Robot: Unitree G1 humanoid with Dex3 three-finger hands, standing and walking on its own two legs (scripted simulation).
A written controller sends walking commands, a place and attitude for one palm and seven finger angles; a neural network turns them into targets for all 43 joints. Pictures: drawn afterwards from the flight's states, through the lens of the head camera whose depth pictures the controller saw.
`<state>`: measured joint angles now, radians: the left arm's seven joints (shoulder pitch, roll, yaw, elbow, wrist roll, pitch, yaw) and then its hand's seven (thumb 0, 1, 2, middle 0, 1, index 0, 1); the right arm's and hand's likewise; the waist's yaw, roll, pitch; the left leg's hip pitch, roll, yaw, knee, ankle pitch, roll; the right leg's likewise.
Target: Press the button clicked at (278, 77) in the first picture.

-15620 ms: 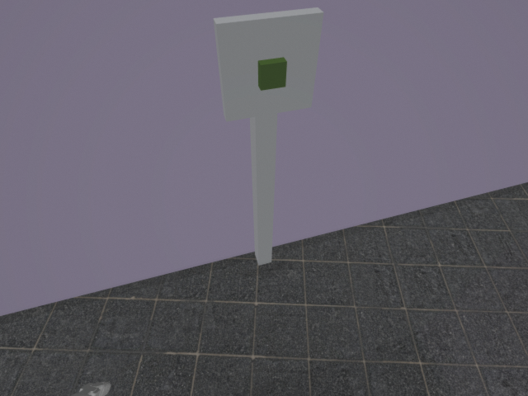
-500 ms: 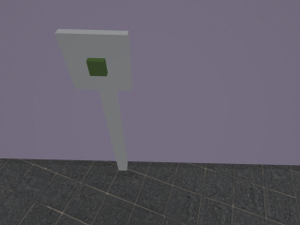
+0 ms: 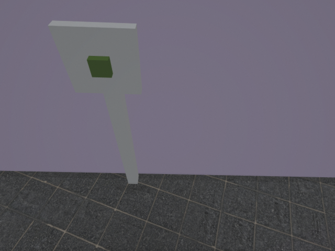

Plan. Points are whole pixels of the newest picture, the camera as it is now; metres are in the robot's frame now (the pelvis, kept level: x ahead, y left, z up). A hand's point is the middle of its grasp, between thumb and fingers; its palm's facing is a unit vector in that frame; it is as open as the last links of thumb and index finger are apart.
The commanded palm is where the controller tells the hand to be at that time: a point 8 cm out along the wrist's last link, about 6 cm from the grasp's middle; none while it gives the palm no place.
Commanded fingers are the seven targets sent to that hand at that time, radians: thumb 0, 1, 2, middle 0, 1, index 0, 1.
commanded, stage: look again from close up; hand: left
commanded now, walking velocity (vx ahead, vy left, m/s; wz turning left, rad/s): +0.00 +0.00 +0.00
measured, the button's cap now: (100, 66) +0.58 +0.21 +0.13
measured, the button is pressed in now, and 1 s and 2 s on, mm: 0 0 0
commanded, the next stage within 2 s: shuffle to correct the standing spot in 0.42 s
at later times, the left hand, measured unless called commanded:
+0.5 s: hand out of the picture +0.09 +0.27 -0.15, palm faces -0.01 -0.94 -0.34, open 7.4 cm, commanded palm none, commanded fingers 0.00 0.90 0.90 -0.20 -0.30 -0.20 -0.30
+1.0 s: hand out of the picture +0.00 +0.17 -0.18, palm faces -0.06 -0.99 -0.14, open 7.4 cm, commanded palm none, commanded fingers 0.00 0.90 0.90 -0.20 -0.30 -0.20 -0.30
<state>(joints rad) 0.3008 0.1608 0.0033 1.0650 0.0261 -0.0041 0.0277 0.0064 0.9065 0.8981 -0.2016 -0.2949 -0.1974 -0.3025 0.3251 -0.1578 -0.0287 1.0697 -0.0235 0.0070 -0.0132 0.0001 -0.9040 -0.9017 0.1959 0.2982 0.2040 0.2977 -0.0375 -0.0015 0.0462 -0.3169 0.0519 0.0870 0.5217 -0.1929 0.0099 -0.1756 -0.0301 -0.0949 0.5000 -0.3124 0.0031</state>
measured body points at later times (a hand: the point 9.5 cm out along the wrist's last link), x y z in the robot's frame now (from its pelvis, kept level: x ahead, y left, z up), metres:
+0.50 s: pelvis +0.00 +0.02 +0.00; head +0.00 +0.02 +0.45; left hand +0.09 +0.32 -0.12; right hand +0.12 -0.27 -0.11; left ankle +0.05 +0.11 -0.74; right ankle -0.03 -0.12 -0.73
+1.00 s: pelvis +0.06 +0.01 -0.01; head +0.07 +0.01 +0.44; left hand +0.01 +0.23 -0.17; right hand +0.01 -0.21 -0.17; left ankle +0.05 +0.11 -0.73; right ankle -0.01 -0.11 -0.73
